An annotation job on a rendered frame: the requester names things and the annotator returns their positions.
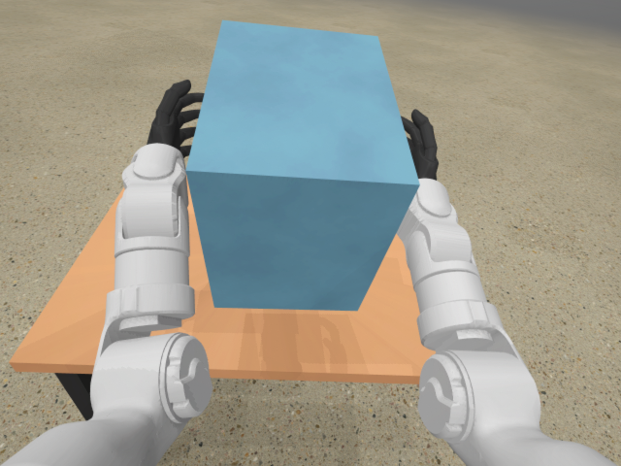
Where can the right robot hand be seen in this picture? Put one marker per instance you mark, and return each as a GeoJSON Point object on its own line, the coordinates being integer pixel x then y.
{"type": "Point", "coordinates": [422, 145]}

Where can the left robot upper arm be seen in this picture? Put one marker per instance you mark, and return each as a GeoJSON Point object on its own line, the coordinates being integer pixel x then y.
{"type": "Point", "coordinates": [143, 393]}

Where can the robot left forearm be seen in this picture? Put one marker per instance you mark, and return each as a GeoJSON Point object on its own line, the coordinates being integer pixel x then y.
{"type": "Point", "coordinates": [151, 249]}

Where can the left robot hand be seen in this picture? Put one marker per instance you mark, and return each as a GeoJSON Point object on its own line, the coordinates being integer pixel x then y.
{"type": "Point", "coordinates": [165, 128]}

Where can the carton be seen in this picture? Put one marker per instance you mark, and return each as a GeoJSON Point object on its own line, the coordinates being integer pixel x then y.
{"type": "Point", "coordinates": [300, 171]}

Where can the table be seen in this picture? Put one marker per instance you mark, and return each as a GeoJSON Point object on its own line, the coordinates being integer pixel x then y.
{"type": "Point", "coordinates": [379, 343]}

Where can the robot right forearm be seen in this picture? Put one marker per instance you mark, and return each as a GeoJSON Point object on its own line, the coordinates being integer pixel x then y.
{"type": "Point", "coordinates": [454, 313]}

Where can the right robot upper arm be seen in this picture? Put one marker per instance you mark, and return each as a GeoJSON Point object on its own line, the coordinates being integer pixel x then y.
{"type": "Point", "coordinates": [486, 406]}

